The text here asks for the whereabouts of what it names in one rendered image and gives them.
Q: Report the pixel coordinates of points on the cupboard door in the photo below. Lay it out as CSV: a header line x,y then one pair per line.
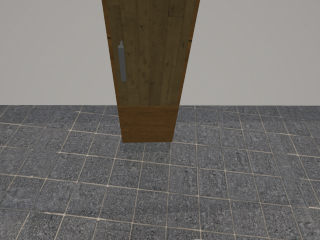
x,y
155,35

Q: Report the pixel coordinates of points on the handle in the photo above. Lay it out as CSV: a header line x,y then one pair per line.
x,y
122,64

